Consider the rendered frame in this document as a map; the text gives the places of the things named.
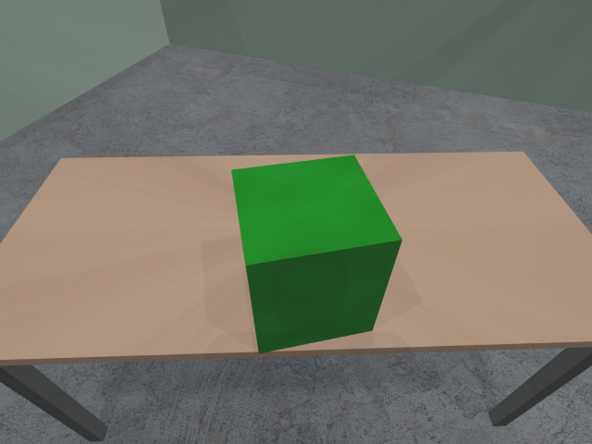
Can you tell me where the carton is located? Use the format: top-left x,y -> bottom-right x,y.
231,155 -> 402,353

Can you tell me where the table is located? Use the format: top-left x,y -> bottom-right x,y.
0,152 -> 592,442

